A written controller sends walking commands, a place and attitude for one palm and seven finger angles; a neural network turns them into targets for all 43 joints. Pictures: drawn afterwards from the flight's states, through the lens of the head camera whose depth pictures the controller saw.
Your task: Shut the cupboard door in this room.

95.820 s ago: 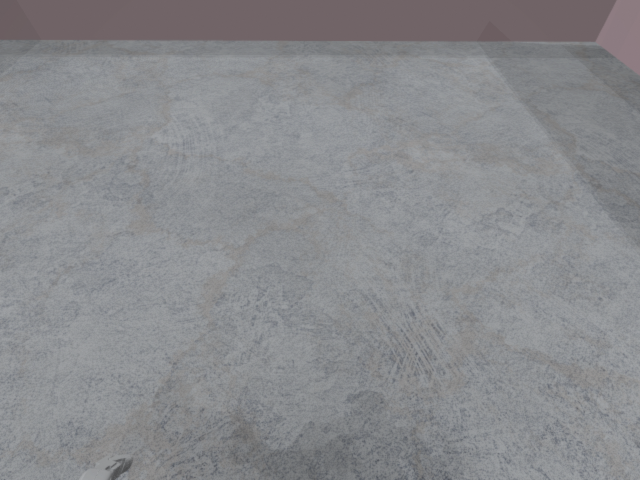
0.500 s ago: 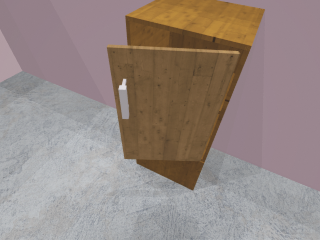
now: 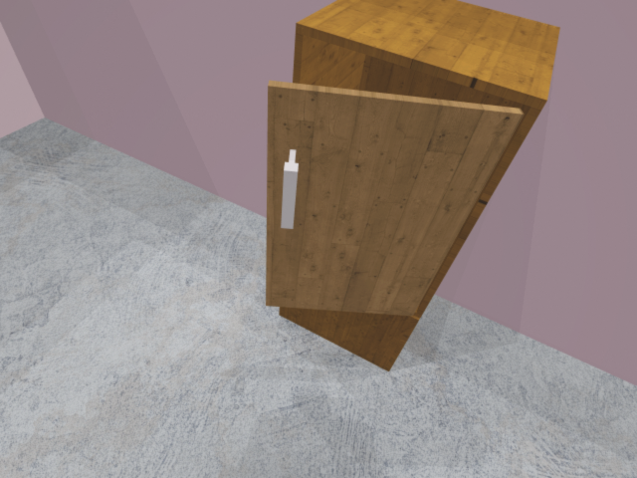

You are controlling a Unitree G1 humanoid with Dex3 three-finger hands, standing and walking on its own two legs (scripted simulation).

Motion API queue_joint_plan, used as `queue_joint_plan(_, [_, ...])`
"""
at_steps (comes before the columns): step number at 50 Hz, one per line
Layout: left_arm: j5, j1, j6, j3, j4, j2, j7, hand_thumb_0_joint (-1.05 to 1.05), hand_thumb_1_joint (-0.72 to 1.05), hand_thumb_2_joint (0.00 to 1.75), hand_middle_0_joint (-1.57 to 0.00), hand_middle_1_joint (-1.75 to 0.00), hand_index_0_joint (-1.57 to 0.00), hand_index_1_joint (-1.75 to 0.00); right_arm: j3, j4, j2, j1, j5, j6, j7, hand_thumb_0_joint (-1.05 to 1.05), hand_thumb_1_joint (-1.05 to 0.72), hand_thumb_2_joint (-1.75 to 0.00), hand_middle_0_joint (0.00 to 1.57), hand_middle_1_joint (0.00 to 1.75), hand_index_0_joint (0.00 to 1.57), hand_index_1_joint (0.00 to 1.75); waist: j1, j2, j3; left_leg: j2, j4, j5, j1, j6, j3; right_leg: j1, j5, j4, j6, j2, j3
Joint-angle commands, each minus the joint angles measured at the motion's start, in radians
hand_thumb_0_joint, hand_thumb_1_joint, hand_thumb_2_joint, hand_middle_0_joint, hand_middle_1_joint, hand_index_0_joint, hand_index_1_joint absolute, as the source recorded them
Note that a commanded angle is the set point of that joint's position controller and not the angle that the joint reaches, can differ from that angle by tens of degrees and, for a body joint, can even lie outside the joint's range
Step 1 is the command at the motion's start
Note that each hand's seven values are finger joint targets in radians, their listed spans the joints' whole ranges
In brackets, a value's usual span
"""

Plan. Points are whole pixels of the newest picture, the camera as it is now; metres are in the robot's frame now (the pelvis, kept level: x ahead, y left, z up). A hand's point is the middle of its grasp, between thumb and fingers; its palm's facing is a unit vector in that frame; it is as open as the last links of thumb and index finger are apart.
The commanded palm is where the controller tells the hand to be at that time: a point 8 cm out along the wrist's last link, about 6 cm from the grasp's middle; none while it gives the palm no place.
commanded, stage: come to a stop and stand still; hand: left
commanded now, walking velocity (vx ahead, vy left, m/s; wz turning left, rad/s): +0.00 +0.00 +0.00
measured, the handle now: (289, 189) +0.56 +0.09 +0.03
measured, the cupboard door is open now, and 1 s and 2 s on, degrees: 26 26 26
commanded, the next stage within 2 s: look again from close up in 0.22 s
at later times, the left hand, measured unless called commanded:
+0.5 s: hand out of the picture +0.00 +0.17 -0.18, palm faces +0.02 -0.99 -0.14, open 7.3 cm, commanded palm none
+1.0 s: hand out of the picture +0.01 +0.13 -0.18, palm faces +0.02 -0.99 -0.14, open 7.3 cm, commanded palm none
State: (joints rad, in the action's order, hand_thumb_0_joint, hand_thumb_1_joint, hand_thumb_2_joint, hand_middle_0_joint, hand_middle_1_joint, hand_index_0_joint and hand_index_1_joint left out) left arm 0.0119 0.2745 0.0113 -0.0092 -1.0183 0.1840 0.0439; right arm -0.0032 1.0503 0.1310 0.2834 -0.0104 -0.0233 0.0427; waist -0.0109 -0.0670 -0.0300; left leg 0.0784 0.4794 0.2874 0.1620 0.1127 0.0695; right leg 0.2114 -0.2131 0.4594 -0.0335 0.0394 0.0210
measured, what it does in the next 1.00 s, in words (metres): stands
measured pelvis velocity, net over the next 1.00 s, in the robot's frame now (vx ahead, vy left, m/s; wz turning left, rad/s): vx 0.02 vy -0.02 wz -0.02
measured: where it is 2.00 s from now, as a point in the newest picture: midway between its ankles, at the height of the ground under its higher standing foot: outside the picture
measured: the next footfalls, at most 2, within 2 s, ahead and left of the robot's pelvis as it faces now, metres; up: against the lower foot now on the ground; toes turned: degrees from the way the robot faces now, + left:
left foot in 1.52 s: +0.19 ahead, +0.03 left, +0.00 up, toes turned +7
right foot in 1.98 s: +0.22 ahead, -0.26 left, +0.00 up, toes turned -5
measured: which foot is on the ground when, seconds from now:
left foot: down 0.00-1.00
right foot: down 0.00-1.00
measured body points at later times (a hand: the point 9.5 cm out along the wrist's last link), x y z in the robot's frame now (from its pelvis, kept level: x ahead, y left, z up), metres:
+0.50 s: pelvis +0.01 +0.01 +0.00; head +0.01 +0.03 +0.45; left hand +0.00 +0.22 -0.17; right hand -0.01 -0.21 -0.15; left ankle -0.01 +0.04 -0.74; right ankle +0.02 -0.16 -0.74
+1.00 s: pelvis +0.02 -0.02 +0.00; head +0.02 -0.01 +0.45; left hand +0.01 +0.18 -0.16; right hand +0.01 -0.24 -0.15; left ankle -0.01 +0.04 -0.74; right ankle +0.02 -0.16 -0.74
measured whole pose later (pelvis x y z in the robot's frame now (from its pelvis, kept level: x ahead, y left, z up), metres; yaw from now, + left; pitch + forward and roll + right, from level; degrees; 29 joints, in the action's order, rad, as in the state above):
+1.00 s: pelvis +0.02 -0.02 +0.00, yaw -1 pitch -2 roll +0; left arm 0.01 0.32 0.00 0.02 -1.09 0.13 0.04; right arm 0.01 1.13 0.13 0.29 -0.01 -0.03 0.03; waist -0.01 -0.03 -0.04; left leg 0.06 0.42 0.29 0.10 0.08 0.07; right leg 0.18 -0.24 0.45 -0.03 0.02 0.03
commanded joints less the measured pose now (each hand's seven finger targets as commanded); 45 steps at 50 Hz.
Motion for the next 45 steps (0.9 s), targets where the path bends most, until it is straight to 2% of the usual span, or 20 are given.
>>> queue_joint_plan(1, [-0.001,0.049,-0.005,-0.004,0.028,0.051,-0.001,0.0,0.9,0.9,-0.2,-0.3,-0.2,-0.3,-0.016,-0.032,0.141,0.04,0.002,-0.016,0.007,0.0,-0.9,-0.9,0.2,0.3,0.2,0.3,-0.001,0.103,-0.005,-0.216,-0.165,-0.404,0.018,-0.07,-0.209,-0.036,0.043,-0.013,0.051,0.024,0.01])
queue_joint_plan(3, [0.0,0.041,0.0,-0.004,0.028,0.054,-0.004,0.0,0.9,0.9,-0.2,-0.3,-0.2,-0.3,-0.016,-0.03,0.147,0.034,0.0,-0.01,0.005,0.0,-0.9,-0.9,0.2,0.3,0.2,0.3,0.0,0.11,-0.039,-0.224,-0.217,-0.196,0.056,-0.068,-0.235,-0.022,-0.007,-0.024,0.05,0.025,0.013])
queue_joint_plan(5, [0.003,0.026,0.004,-0.004,0.031,0.058,-0.006,0.0,0.9,0.9,-0.2,-0.3,-0.2,-0.3,-0.016,-0.027,0.149,0.035,-0.001,-0.007,0.003,0.0,-0.9,-0.9,0.2,0.3,0.2,0.3,0.002,0.116,-0.072,-0.226,-0.255,-0.102,0.083,-0.075,-0.253,-0.009,-0.014,-0.016,0.051,0.024,0.014])
queue_joint_plan(7, [0.005,0.029,0.004,-0.003,0.03,0.058,-0.009,0.0,0.9,0.9,-0.2,-0.3,-0.2,-0.3,-0.016,-0.026,0.155,0.035,-0.002,-0.003,-0.001,0.0,-0.9,-0.9,0.2,0.3,0.2,0.3,0.0,0.093,-0.1,-0.227,-0.285,0.045,0.128,-0.069,-0.266,-0.008,-0.015,-0.023,0.051,0.027,0.02])
queue_joint_plan(8, [0.006,0.031,0.003,-0.003,0.029,0.057,-0.009,0.0,0.9,0.9,-0.2,-0.3,-0.2,-0.3,-0.017,-0.023,0.155,0.036,-0.003,-0.003,-0.003,0.0,-0.9,-0.9,0.2,0.3,0.2,0.3,0.0,0.089,-0.103,-0.225,-0.295,0.077,0.135,-0.068,-0.272,-0.008,-0.007,-0.024,0.052,0.028,0.024])
queue_joint_plan(9, [0.007,0.028,0.001,-0.003,0.03,0.061,-0.009,0.0,0.9,0.9,-0.2,-0.3,-0.2,-0.3,-0.016,-0.022,0.15,0.04,-0.002,-0.003,-0.004,0.0,-0.9,-0.9,0.2,0.3,0.2,0.3,-0.002,0.072,-0.103,-0.222,-0.293,0.056,0.134,-0.067,-0.272,-0.011,0.008,-0.027,0.054,0.03,0.025])
queue_joint_plan(12, [0.003,0.045,-0.006,0.001,0.02,0.051,-0.008,0.0,0.9,0.9,-0.2,-0.3,-0.2,-0.3,-0.016,-0.013,0.148,0.049,-0.001,-0.007,-0.004,0.0,-0.9,-0.9,0.2,0.3,0.2,0.3,0.002,0.072,-0.074,-0.215,-0.278,0.007,0.091,-0.071,-0.253,-0.007,0.032,-0.037,0.056,0.039,0.033])
queue_joint_plan(16, [-0.001,0.062,-0.013,0.005,0.004,0.044,-0.004,0.0,0.9,0.9,-0.2,-0.3,-0.2,-0.3,-0.011,0.004,0.137,0.071,0.002,-0.012,0.0,0.0,-0.9,-0.9,0.2,0.3,0.2,0.3,0.007,0.075,-0.026,-0.206,-0.227,-0.216,0.011,-0.084,-0.212,-0.012,0.076,-0.039,0.056,0.044,0.037])
queue_joint_plan(20, [-0.004,0.072,-0.013,0.007,-0.013,0.038,0.001,0.0,0.9,0.9,-0.2,-0.3,-0.2,-0.3,-0.007,0.019,0.127,0.089,0.005,-0.013,0.006,0.0,-0.9,-0.9,0.2,0.3,0.2,0.3,0.013,0.1,-0.015,-0.203,-0.192,-0.395,-0.04,-0.096,-0.182,-0.007,0.08,-0.032,0.052,0.04,0.031])
queue_joint_plan(24, [-0.004,0.089,-0.013,0.01,-0.032,0.032,0.003,0.0,0.9,0.9,-0.2,-0.3,-0.2,-0.3,-0.005,0.03,0.122,0.091,0.006,-0.011,0.007,0.0,-0.9,-0.9,0.2,0.3,0.2,0.3,0.01,0.082,-0.039,-0.201,-0.192,-0.359,-0.027,-0.089,-0.176,-0.009,0.079,-0.037,0.051,0.043,0.036])
queue_joint_plan(28, [-0.002,0.101,-0.013,0.012,-0.044,0.021,0.002,0.0,0.9,0.9,-0.2,-0.3,-0.2,-0.3,-0.003,0.038,0.117,0.087,0.006,-0.009,0.005,0.0,-0.9,-0.9,0.2,0.3,0.2,0.3,0.01,0.084,-0.075,-0.198,-0.215,-0.224,0.013,-0.079,-0.175,-0.006,0.065,-0.044,0.048,0.045,0.044])
queue_joint_plan(29, [0.0,0.1,-0.013,0.011,-0.045,0.023,0.002,0.0,0.9,0.9,-0.2,-0.3,-0.2,-0.3,-0.003,0.036,0.115,0.084,0.007,-0.008,0.004,0.0,-0.9,-0.9,0.2,0.3,0.2,0.3,0.009,0.066,-0.082,-0.195,-0.214,-0.211,0.022,-0.073,-0.176,-0.008,0.073,-0.045,0.049,0.044,0.043])
queue_joint_plan(32, [0.0,0.107,-0.016,0.014,-0.051,0.016,0.001,0.0,0.9,0.9,-0.2,-0.3,-0.2,-0.3,-0.002,0.039,0.112,0.082,0.006,-0.009,0.002,0.0,-0.9,-0.9,0.2,0.3,0.2,0.3,0.01,0.063,-0.079,-0.189,-0.216,-0.169,0.028,-0.067,-0.169,-0.013,0.085,-0.049,0.05,0.049,0.05])
queue_joint_plan(36, [0.0,0.115,-0.02,0.014,-0.052,0.016,0.002,0.0,0.9,0.9,-0.2,-0.3,-0.2,-0.3,-0.001,0.041,0.104,0.078,0.006,-0.011,0.0,0.0,-0.9,-0.9,0.2,0.3,0.2,0.3,0.007,0.041,-0.07,-0.18,-0.196,-0.173,0.031,-0.058,-0.153,-0.023,0.117,-0.055,0.053,0.052,0.06])
queue_joint_plan(39, [0.0,0.114,-0.023,0.014,-0.048,0.017,0.003,0.0,0.9,0.9,-0.2,-0.3,-0.2,-0.3,-0.001,0.044,0.101,0.081,0.007,-0.013,0.001,0.0,-0.9,-0.9,0.2,0.3,0.2,0.3,0.009,0.061,-0.052,-0.177,-0.18,-0.219,0.016,-0.057,-0.145,-0.031,0.135,-0.052,0.055,0.053,0.06])
queue_joint_plan(42, [-0.002,0.12,-0.026,0.014,-0.051,0.02,0.003,0.0,0.9,0.9,-0.2,-0.3,-0.2,-0.3,0.0,0.047,0.097,0.074,0.007,-0.014,0.001,0.0,-0.9,-0.9,0.2,0.3,0.2,0.3,0.007,0.045,-0.034,-0.174,-0.16,-0.231,0.001,-0.055,-0.133,-0.039,0.162,-0.057,0.059,0.057,0.071])
queue_joint_plan(45, [-0.001,0.116,-0.028,0.015,-0.049,0.02,0.003,0.0,0.9,0.9,-0.2,-0.3,-0.2,-0.3,0.001,0.05,0.094,0.074,0.008,-0.014,0.0,0.0,-0.9,-0.9,0.2,0.3,0.2,0.3,0.008,0.046,-0.046,-0.174,-0.158,-0.223,0.01,-0.056,-0.129,-0.036,0.168,-0.059,0.062,0.058,0.072])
